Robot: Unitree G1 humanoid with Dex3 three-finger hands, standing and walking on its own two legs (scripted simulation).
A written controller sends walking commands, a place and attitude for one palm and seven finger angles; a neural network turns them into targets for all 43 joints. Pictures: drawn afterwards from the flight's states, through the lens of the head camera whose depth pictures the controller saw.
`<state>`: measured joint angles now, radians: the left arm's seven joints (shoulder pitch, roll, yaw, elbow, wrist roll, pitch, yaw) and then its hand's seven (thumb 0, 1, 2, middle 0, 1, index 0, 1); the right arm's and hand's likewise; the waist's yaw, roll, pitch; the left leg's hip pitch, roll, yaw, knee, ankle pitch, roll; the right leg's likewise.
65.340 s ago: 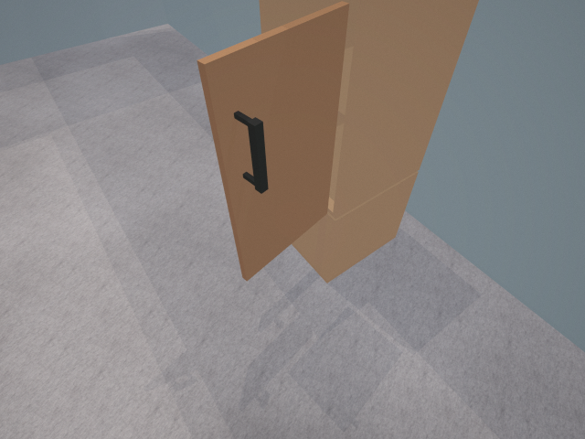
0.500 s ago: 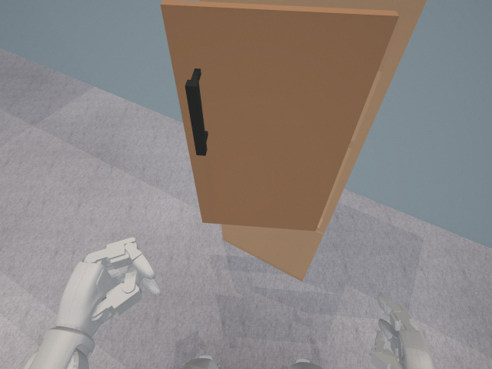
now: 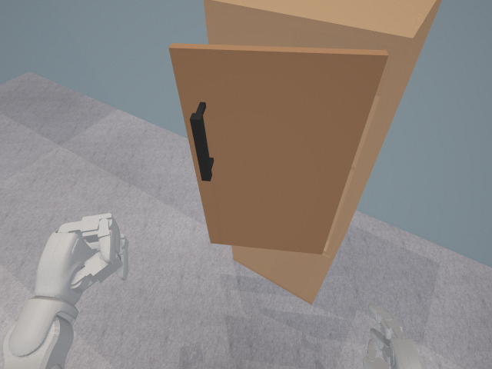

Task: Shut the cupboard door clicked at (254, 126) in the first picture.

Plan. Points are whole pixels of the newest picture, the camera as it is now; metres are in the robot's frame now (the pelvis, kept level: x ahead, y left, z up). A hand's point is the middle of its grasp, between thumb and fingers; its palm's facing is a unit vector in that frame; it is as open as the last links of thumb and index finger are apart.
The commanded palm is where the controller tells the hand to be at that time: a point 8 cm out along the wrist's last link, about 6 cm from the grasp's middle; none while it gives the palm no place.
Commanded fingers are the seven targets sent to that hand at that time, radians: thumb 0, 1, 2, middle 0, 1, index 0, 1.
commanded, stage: raise the hand and make a fist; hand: left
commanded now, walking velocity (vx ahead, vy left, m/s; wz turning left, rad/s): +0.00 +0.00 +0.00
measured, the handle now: (204, 143) +0.49 +0.13 +0.11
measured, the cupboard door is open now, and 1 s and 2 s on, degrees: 25 25 25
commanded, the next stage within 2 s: bring the fist close to the handle in 0.32 s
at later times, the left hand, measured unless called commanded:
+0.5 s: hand (133, 279) +0.22 +0.18 +0.10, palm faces -0.06 -1.00 -0.05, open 3.1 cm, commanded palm +0.21 +0.23 +0.11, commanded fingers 0.00 0.90 0.90 -1.30 -1.50 -1.30 -1.50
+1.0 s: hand (170, 212) +0.32 +0.15 +0.11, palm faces -0.02 -1.00 -0.04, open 3.1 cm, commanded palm +0.30 +0.19 +0.11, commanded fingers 0.00 0.90 0.90 -1.30 -1.50 -1.30 -1.50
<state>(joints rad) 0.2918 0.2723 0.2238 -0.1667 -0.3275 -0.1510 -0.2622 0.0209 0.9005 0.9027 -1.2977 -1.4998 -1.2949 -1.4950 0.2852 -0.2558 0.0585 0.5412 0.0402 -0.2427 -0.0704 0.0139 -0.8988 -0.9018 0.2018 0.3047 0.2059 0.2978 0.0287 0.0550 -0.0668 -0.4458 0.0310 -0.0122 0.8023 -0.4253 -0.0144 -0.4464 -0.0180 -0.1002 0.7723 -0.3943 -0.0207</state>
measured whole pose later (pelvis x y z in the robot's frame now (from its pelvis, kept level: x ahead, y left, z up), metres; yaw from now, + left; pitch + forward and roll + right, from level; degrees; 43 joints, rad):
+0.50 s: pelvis -0.01 +0.00 +0.00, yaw -1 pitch +3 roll +0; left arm 0.32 0.25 0.15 -0.12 -0.30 -0.12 -0.27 0.02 0.90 0.90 -1.30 -1.50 -1.30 -1.50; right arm 0.27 -0.26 0.05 0.55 0.03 -0.25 -0.08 0.01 -0.90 -0.90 0.20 0.30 0.20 0.30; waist 0.02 0.05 -0.04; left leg -0.42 0.03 0.00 0.76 -0.39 -0.01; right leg -0.43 -0.02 -0.09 0.75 -0.36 -0.02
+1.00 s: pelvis -0.01 +0.00 +0.01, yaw -2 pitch +3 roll +0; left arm -0.08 0.21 0.12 0.15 -0.20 -0.12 -0.11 0.02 0.90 0.90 -1.30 -1.50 -1.30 -1.50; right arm 0.27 -0.25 0.04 0.61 0.03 -0.20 -0.05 0.01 -0.90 -0.90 0.20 0.30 0.20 0.30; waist -0.01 0.03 -0.04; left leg -0.40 0.03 0.03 0.71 -0.37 -0.01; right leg -0.43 -0.02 -0.06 0.72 -0.35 -0.02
